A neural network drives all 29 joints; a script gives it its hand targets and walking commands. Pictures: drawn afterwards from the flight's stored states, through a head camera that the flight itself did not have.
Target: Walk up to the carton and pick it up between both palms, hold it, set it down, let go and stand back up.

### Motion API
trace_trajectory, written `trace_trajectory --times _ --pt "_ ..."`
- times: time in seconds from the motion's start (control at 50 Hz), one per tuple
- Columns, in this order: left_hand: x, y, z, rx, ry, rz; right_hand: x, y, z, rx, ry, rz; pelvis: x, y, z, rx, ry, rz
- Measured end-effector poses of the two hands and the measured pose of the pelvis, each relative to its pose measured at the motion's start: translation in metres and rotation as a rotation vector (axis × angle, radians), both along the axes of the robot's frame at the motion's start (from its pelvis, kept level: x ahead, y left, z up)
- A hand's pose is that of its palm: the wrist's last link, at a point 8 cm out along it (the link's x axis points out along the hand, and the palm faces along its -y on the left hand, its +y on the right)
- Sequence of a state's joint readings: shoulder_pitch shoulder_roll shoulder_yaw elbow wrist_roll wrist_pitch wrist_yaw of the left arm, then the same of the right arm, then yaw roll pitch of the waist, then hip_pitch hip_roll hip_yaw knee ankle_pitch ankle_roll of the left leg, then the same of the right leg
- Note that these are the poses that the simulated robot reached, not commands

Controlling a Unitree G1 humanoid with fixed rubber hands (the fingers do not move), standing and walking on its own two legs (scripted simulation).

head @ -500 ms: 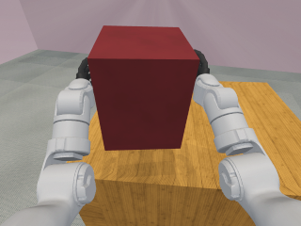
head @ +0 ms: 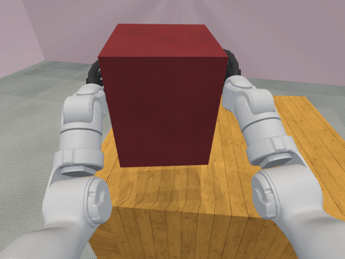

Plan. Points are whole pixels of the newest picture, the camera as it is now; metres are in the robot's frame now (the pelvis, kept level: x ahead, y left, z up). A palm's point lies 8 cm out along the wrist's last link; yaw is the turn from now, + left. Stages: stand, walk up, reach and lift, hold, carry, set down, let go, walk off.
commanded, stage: hold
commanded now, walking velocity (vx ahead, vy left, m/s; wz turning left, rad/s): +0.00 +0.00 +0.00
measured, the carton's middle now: (163, 94) +0.39 +0.02 +0.26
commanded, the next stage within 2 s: none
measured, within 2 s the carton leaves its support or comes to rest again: neither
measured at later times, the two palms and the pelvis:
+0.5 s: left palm (98, 96) +0.38 +0.16 +0.27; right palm (231, 82) +0.38 -0.13 +0.29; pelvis +0.00 +0.00 +0.00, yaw +0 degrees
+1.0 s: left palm (96, 97) +0.37 +0.16 +0.27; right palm (230, 85) +0.38 -0.13 +0.28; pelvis +0.00 +0.00 +0.00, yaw +0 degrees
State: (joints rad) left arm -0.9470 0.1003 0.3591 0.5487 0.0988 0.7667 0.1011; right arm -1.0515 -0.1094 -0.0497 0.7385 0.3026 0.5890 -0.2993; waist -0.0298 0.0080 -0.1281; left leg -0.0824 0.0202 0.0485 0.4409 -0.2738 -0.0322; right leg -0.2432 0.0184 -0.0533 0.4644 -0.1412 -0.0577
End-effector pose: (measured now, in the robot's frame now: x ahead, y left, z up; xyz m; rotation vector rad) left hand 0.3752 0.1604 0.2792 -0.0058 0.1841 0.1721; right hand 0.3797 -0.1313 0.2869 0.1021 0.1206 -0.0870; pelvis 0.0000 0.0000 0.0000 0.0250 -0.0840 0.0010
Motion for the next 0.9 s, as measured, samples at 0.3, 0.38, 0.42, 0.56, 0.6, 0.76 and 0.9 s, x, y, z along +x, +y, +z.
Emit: trace_trajectory --times 0.3,0.38,0.42,0.56,0.6,0.76,0.9 --pt "-0.002 0.002 -0.008 0.004 0.026 -0.001 -0.003 0.001 -0.013 0.004 0.031 0.001 0.000 0.000 0.000 0.000 0.000 0.000" --pt "-0.002 -0.001 -0.002 0.007 0.007 -0.007 -0.003 -0.001 0.000 -0.007 0.012 -0.004 -0.001 0.000 0.000 0.001 -0.001 0.000" --pt "-0.002 -0.002 -0.001 0.007 0.009 -0.010 -0.003 -0.002 0.005 -0.012 0.013 -0.004 -0.001 -0.001 0.000 0.001 -0.001 0.000" --pt "0.001 -0.002 -0.017 0.005 0.075 -0.013 0.001 -0.001 -0.006 -0.021 0.079 -0.002 0.000 0.000 0.000 0.000 -0.001 0.000" --pt "0.000 0.000 -0.019 0.005 0.083 -0.009 0.001 0.000 -0.012 -0.017 0.088 0.002 0.000 0.000 0.000 0.000 0.000 0.000" --pt "-0.003 0.002 -0.010 0.004 0.047 -0.001 -0.003 0.002 -0.013 -0.005 0.054 0.004 0.000 0.000 0.000 0.000 -0.001 0.000" --pt "-0.005 0.001 -0.002 0.004 0.012 -0.003 -0.005 0.001 0.000 -0.009 0.020 0.002 -0.001 -0.001 0.000 0.001 -0.002 0.000"
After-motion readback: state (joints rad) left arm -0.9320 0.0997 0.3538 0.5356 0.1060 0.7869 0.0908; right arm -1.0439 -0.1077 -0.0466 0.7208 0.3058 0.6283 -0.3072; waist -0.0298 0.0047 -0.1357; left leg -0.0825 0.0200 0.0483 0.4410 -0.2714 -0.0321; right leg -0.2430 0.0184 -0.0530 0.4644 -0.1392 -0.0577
